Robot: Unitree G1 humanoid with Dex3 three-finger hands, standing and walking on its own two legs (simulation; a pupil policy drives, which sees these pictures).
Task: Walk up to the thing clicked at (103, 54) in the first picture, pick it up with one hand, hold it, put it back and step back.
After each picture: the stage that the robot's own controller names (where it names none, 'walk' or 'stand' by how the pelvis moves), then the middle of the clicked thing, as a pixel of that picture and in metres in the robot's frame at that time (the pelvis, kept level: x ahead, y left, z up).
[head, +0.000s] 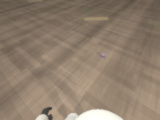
stand; (102, 56) +1.27 -0.25 -0.72
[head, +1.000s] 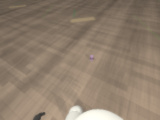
walk; (91, 57) +1.17 +0.06 -0.70
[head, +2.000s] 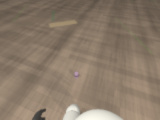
walk; (76, 75) +0.72 +0.22 -0.70
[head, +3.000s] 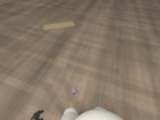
walk; (73, 91) +0.43 +0.16 -0.71
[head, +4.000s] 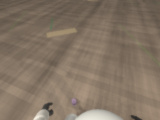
stand; (74, 102) +0.33 +0.18 -0.72
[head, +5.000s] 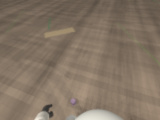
stand; (73, 102) +0.33 +0.19 -0.73
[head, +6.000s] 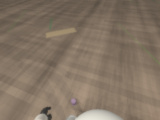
stand; (73, 102) +0.33 +0.19 -0.73
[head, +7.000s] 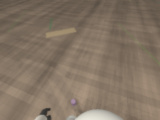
stand; (73, 102) +0.32 +0.19 -0.73
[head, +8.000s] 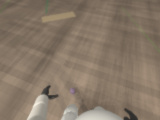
go down; (72, 91) +0.35 +0.18 -0.69
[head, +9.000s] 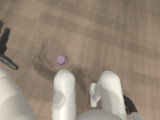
go down; (61, 60) +0.42 +0.20 -0.29
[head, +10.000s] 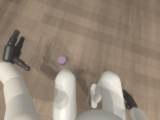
close in; (62, 61) +0.42 +0.20 -0.29
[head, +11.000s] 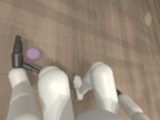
close in; (32, 55) +0.41 +0.23 -0.22
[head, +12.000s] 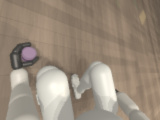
close; (28, 55) +0.41 +0.24 -0.23
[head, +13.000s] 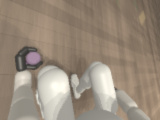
lift; (32, 59) +0.38 +0.22 -0.23
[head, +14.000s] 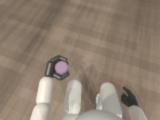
lift; (62, 70) +0.32 +0.19 -0.01
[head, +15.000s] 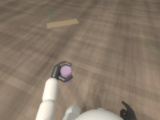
hold; (67, 75) +0.31 +0.17 +0.02
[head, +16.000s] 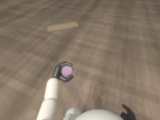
hold; (67, 74) +0.32 +0.17 +0.02
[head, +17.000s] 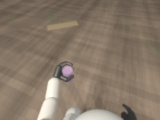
crouch; (68, 74) +0.32 +0.16 +0.01
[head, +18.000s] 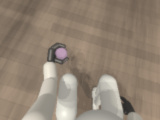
crouch; (62, 56) +0.43 +0.18 -0.08
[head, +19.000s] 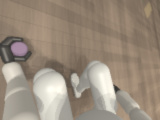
lower; (20, 51) +0.43 +0.26 -0.23
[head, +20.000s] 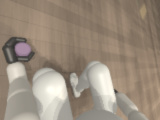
lower; (23, 51) +0.43 +0.25 -0.23
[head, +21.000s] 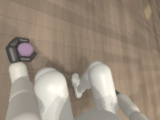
lower; (25, 51) +0.42 +0.25 -0.22
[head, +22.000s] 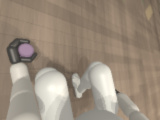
lower; (26, 52) +0.42 +0.25 -0.23
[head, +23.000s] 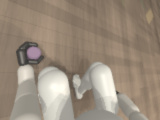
loosen; (33, 55) +0.41 +0.23 -0.22
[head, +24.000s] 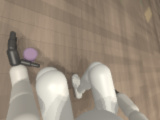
withdraw; (30, 55) +0.41 +0.24 -0.23
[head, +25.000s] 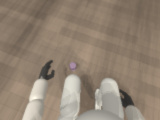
walk; (73, 66) +0.43 +0.17 -0.39
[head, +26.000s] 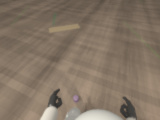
stand; (75, 99) +0.35 +0.14 -0.66
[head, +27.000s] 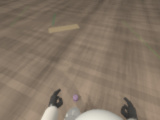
stand; (75, 98) +0.36 +0.15 -0.67
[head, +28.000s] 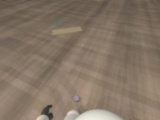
stand; (76, 99) +0.37 +0.14 -0.70
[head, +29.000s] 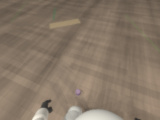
walk; (78, 92) +0.39 +0.14 -0.71
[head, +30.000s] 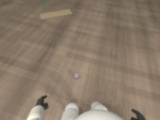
walk; (76, 77) +0.57 +0.14 -0.71
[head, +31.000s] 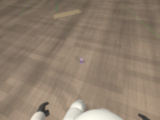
walk; (81, 60) +0.91 +0.21 -0.70
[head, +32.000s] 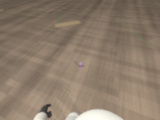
stand; (80, 65) +0.99 +0.19 -0.71
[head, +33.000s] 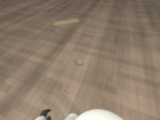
stand; (79, 63) +1.00 +0.20 -0.72
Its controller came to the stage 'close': yes
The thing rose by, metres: 0.73
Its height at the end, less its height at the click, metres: +0.00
